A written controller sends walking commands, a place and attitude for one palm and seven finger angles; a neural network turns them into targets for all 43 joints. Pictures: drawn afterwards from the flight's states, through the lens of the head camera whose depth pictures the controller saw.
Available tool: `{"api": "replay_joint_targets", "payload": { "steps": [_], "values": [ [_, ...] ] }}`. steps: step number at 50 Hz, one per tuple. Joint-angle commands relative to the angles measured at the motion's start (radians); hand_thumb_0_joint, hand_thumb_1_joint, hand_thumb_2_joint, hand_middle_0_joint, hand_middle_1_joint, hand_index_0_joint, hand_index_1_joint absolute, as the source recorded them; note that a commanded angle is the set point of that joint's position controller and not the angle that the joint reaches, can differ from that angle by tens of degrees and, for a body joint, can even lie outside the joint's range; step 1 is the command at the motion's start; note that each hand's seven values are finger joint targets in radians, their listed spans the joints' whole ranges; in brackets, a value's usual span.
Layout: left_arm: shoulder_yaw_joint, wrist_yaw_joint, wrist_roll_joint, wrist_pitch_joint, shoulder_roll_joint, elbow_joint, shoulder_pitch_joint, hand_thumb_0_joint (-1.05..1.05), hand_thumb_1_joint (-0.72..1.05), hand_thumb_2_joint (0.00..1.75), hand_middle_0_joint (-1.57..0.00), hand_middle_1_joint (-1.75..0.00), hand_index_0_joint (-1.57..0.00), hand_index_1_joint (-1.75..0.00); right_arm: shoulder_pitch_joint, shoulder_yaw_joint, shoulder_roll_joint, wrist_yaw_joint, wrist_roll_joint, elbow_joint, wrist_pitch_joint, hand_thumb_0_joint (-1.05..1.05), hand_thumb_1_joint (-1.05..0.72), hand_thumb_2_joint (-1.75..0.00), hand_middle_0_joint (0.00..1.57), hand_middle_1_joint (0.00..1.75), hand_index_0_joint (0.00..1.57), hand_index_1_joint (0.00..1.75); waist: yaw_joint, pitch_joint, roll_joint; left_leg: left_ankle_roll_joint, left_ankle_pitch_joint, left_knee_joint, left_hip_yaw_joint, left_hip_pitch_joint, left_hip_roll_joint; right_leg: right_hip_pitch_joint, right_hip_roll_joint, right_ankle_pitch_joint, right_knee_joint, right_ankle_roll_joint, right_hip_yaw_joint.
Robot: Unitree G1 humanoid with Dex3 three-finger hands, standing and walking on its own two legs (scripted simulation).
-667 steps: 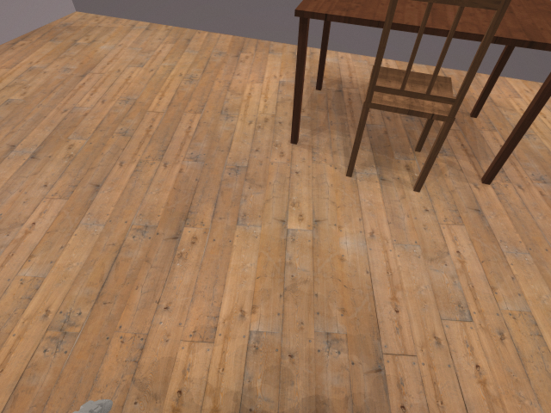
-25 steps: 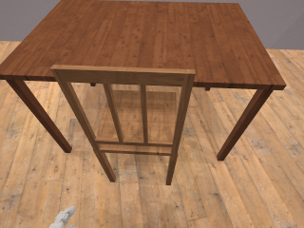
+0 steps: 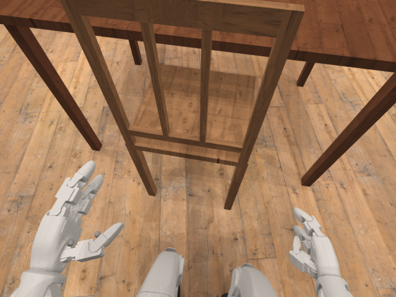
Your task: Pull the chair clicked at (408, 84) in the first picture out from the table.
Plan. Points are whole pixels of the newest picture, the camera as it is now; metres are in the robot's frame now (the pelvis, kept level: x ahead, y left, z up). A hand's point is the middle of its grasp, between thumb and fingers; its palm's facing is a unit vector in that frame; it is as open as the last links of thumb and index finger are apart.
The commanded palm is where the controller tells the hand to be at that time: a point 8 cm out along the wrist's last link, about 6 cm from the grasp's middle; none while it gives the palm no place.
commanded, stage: raise the hand toward the chair's back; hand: left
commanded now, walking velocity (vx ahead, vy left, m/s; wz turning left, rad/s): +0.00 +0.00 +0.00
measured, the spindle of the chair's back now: (158, 91) +0.53 +0.16 +0.06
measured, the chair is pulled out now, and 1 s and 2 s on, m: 0.00 0.00 0.00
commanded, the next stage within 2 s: aim the fingers beside a spindle in 1.46 s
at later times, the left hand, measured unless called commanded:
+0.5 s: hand (97, 210) +0.24 +0.21 +0.05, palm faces -0.08 -1.00 -0.04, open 15.3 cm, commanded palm +0.22 +0.27 +0.07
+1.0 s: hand (77, 191) +0.26 +0.24 +0.08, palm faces -0.02 -1.00 -0.08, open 16.9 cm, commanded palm +0.24 +0.29 +0.08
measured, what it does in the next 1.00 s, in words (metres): stands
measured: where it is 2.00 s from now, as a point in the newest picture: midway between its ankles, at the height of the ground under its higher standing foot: outside the picture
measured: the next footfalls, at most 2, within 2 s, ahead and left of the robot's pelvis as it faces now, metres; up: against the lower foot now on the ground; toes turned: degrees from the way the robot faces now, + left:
none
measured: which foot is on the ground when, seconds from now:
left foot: down 0.00-1.00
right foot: down 0.00-1.00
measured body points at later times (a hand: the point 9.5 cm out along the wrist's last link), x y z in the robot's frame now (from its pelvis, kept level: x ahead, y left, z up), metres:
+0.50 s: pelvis +0.01 +0.03 +0.02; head +0.10 +0.05 +0.46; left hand +0.24 +0.27 +0.06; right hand +0.19 -0.23 -0.05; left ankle +0.05 +0.13 -0.62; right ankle +0.02 -0.09 -0.62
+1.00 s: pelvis +0.01 +0.03 +0.03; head +0.10 +0.05 +0.47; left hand +0.26 +0.30 +0.09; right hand +0.19 -0.21 -0.05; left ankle +0.05 +0.13 -0.62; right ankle +0.02 -0.09 -0.62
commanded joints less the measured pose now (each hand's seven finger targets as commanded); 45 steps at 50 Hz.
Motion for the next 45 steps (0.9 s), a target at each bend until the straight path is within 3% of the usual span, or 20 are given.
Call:
{"api": "replay_joint_targets", "payload": {
  "steps": [1, 3, 5, 8, 10, 13, 16, 18, 19, 23, 24, 28, 31, 33, 38, 43, 45],
  "values": [
    [0.04, -0.085, -0.02, 0.063, 0.128, -0.137, -0.126, 0.0, 0.13, 0.57, -0.12, -0.18, -0.12, -0.18, 0.047, -0.07, -0.143, -0.051, 0.024, -0.095, -0.049, 0.0, -0.9, -0.9, 0.2, 0.3, 0.2, 0.3, -0.113, -0.26, -0.041, 0.059, 0.193, -0.139, -0.002, 0.147, -0.034, 0.172, 0.015, 0.151, -0.305, 0.065, 0.232],
    [0.121, -0.085, -0.028, 0.171, 0.158, -0.072, -0.02, 0.0, 0.08, 0.55, -0.12, -0.17, -0.12, -0.17, 0.022, -0.076, -0.137, -0.053, 0.03, -0.11, -0.023, 0.0, -0.9, -0.9, 0.2, 0.3, 0.2, 0.3, -0.059, -0.32, -0.045, 0.059, 0.243, -0.168, 0.004, 0.172, -0.043, 0.246, 0.016, 0.205, -0.306, 0.067, 0.218],
    [0.171, -0.065, -0.042, 0.233, 0.167, -0.133, 0.015, 0.0, 0.04, 0.53, -0.11, -0.16, -0.11, -0.16, 0.015, -0.08, -0.119, -0.049, 0.031, -0.133, 0.0, 0.0, -0.9, -0.9, 0.2, 0.3, 0.2, 0.3, -0.032, -0.394, -0.071, 0.054, 0.3, -0.196, 0.001, 0.201, -0.052, 0.336, -0.003, 0.321, -0.308, 0.089, 0.22],
    [0.228, 0.001, -0.051, 0.236, 0.181, -0.205, 0.027, 0.0, -0.03, 0.5, -0.11, -0.15, -0.11, -0.15, 0.003, -0.08, -0.094, -0.039, 0.02, -0.138, 0.009, 0.0, -0.9, -0.9, 0.2, 0.3, 0.2, 0.3, -0.003, -0.407, -0.041, 0.048, 0.382, -0.227, -0.005, 0.249, -0.054, 0.363, 0.011, 0.437, -0.276, 0.084, 0.174],
    [0.188, 0.036, -0.04, 0.184, 0.143, -0.228, 0.016, 0.0, -0.08, 0.48, -0.1, -0.15, -0.1, -0.15, 0.021, -0.079, -0.087, -0.028, 0.012, -0.126, 0.006, 0.0, -0.9, -0.9, 0.2, 0.3, 0.2, 0.3, -0.026, -0.342, -0.039, 0.044, 0.388, -0.243, -0.005, 0.267, -0.051, 0.301, 0.023, 0.431, -0.269, 0.075, 0.143],
    [0.104, 0.056, -0.019, 0.088, 0.103, -0.219, -0.054, 0.0, -0.15, 0.45, -0.1, -0.14, -0.1, -0.14, 0.019, -0.074, -0.103, -0.019, 0.001, -0.11, -0.009, 0.0, -0.9, -0.9, 0.2, 0.3, 0.2, 0.3, -0.069, -0.223, -0.006, 0.044, 0.314, -0.248, -0.013, 0.26, -0.047, 0.163, 0.045, 0.287, -0.255, 0.055, 0.107],
    [0.052, 0.033, -0.006, 0.04, 0.095, -0.16, -0.062, 0.0, -0.22, 0.42, -0.09, -0.12, -0.09, -0.12, 0.03, -0.073, -0.129, -0.022, 0.002, -0.111, -0.02, 0.0, -0.9, -0.9, 0.2, 0.3, 0.2, 0.3, -0.096, -0.186, -0.021, 0.044, 0.191, -0.246, -0.017, 0.217, -0.042, 0.098, 0.042, 0.126, -0.27, 0.051, 0.116],
    [0.04, 0.014, -0.007, 0.039, 0.108, -0.163, -0.074, 0.0, -0.27, 0.4, -0.08, -0.12, -0.08, -0.12, 0.037, -0.07, -0.138, -0.03, 0.008, -0.121, -0.027, 0.0, -0.9, -0.9, 0.2, 0.3, 0.2, 0.3, -0.093, -0.192, 0.025, 0.046, 0.151, -0.258, -0.019, 0.227, -0.042, 0.087, 0.044, 0.079, -0.277, 0.046, 0.123],
    [0.055, 0.01, -0.009, 0.041, 0.132, -0.186, -0.081, 0.0, -0.29, 0.39, -0.08, -0.11, -0.08, -0.11, 0.047, -0.071, -0.143, -0.033, 0.009, -0.124, -0.031, 0.0, -0.9, -0.9, 0.2, 0.3, 0.2, 0.3, -0.086, -0.235, 0.033, 0.045, 0.156, -0.272, -0.022, 0.251, -0.041, 0.109, 0.042, 0.089, -0.276, 0.045, 0.117],
    [0.151, 0.038, -0.013, 0.071, 0.219, -0.267, -0.056, 0.0, -0.38, 0.35, -0.07, -0.1, -0.07, -0.1, 0.056, -0.075, -0.147, -0.04, 0.005, -0.134, -0.023, 0.0, -0.9, -0.9, 0.2, 0.3, 0.2, 0.3, -0.049, -0.363, 0.084, 0.041, 0.302, -0.286, -0.028, 0.345, -0.039, 0.187, 0.05, 0.236, -0.248, 0.041, 0.094],
    [0.142, 0.047, -0.013, 0.075, 0.197, -0.287, -0.046, 0.0, -0.41, 0.34, -0.07, -0.09, -0.07, -0.09, 0.059, -0.074, -0.142, -0.038, 0.005, -0.137, -0.018, 0.0, -0.9, -0.9, 0.2, 0.3, 0.2, 0.3, -0.044, -0.37, 0.104, 0.036, 0.339, -0.295, -0.029, 0.373, -0.038, 0.19, 0.049, 0.261, -0.244, 0.04, 0.085],
    [0.13, 0.077, -0.009, 0.094, 0.163, -0.249, -0.06, 0.0, -0.5, 0.3, -0.06, -0.08, -0.06, -0.08, 0.05, -0.066, -0.135, -0.032, 0.004, -0.129, 0.001, 0.0, -0.9, -0.9, 0.2, 0.3, 0.2, 0.3, -0.064, -0.284, 0.075, 0.028, 0.349, -0.311, -0.041, 0.367, -0.033, 0.169, 0.06, 0.264, -0.253, 0.041, 0.061],
    [0.078, 0.059, -0.001, 0.115, 0.128, -0.195, -0.079, 0.0, -0.5, 0.3, -0.06, -0.08, -0.06, -0.08, 0.042, -0.055, -0.14, -0.028, 0.004, -0.131, 0.008, 0.0, -0.9, -0.9, 0.2, 0.3, 0.2, 0.3, -0.086, -0.214, 0.064, 0.027, 0.253, -0.325, -0.043, 0.332, -0.033, 0.139, 0.059, 0.2, -0.275, 0.043, 0.06],
    [0.073, 0.035, 0.001, 0.131, 0.134, -0.161, -0.094, 0.0, -0.5, 0.3, -0.06, -0.08, -0.06, -0.08, 0.044, -0.051, -0.144, -0.033, 0.007, -0.133, 0.009, 0.0, -0.9, -0.9, 0.2, 0.3, 0.2, 0.3, -0.093, -0.203, 0.045, 0.031, 0.222, -0.327, -0.043, 0.321, -0.034, 0.14, 0.061, 0.182, -0.288, 0.043, 0.066],
    [0.134, 0.0, -0.016, 0.146, 0.209, -0.182, -0.161, 0.0, -0.5, 0.3, -0.06, -0.08, -0.06, -0.08, 0.052, -0.041, -0.153, -0.042, 0.005, -0.139, 0.007, 0.0, -0.9, -0.9, 0.2, 0.3, 0.2, 0.3, -0.079, -0.252, 0.056, 0.03, 0.244, -0.329, -0.043, 0.342, -0.038, 0.176, 0.062, 0.198, -0.295, 0.041, 0.075],
    [0.18, 0.011, -0.039, 0.114, 0.225, -0.204, -0.18, 0.0, -0.5, 0.3, -0.06, -0.08, -0.06, -0.08, 0.058, -0.04, -0.147, -0.04, 0.001, -0.124, -0.003, 0.0, -0.9, -0.9, 0.2, 0.3, 0.2, 0.3, -0.068, -0.294, 0.066, 0.025, 0.333, -0.317, -0.039, 0.376, -0.039, 0.21, 0.064, 0.272, -0.289, 0.04, 0.073],
    [0.158, 0.008, -0.036, 0.11, 0.204, -0.182, -0.177, 0.0, -0.5, 0.3, -0.06, -0.08, -0.06, -0.08, 0.057, -0.04, -0.147, -0.037, 0.002, -0.119, -0.007, 0.0, -0.9, -0.9, 0.2, 0.3, 0.2, 0.3, -0.073, -0.278, 0.082, 0.02, 0.323, -0.324, -0.039, 0.377, -0.037, 0.196, 0.061, 0.261, -0.29, 0.042, 0.071]
  ]
}}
